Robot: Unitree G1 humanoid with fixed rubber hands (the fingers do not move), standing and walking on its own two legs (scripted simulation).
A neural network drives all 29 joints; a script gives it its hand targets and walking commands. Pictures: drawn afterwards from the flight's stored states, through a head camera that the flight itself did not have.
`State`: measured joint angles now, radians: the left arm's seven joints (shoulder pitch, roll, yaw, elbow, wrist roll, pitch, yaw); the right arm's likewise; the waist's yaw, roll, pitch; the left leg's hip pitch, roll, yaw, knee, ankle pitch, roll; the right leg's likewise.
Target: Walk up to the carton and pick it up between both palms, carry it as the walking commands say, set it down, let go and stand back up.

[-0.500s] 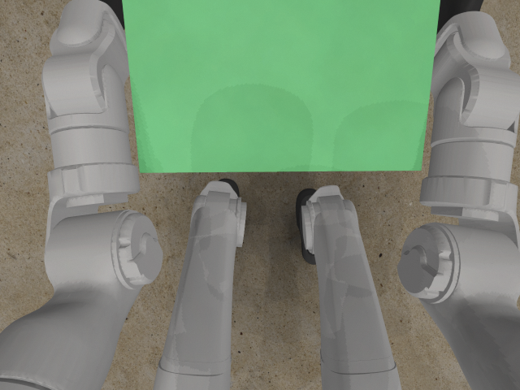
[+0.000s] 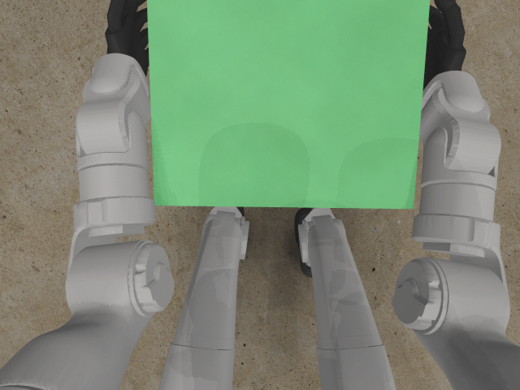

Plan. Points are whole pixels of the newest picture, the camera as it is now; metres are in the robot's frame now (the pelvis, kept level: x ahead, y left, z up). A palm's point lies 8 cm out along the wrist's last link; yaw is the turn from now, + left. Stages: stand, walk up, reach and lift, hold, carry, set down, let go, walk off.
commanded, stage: reach and lift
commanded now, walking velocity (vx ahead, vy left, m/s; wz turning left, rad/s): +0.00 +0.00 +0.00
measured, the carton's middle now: (279, 95) +0.48 +0.00 -0.14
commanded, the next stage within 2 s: none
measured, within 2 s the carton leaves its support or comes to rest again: neither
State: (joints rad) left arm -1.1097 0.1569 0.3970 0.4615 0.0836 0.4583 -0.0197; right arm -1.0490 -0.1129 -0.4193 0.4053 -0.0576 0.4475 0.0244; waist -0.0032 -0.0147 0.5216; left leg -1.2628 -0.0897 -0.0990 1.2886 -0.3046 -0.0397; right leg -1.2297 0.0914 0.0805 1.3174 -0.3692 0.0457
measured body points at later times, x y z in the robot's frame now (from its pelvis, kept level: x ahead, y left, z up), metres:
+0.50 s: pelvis +0.02 -0.01 +0.06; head +0.29 +0.01 +0.42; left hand +0.49 +0.18 -0.01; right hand +0.48 -0.18 -0.01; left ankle +0.16 +0.12 -0.59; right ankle +0.14 -0.13 -0.59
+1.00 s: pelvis +0.11 +0.00 +0.13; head +0.19 +0.01 +0.57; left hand +0.48 +0.19 +0.11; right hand +0.46 -0.18 +0.11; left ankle +0.16 +0.12 -0.59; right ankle +0.14 -0.13 -0.59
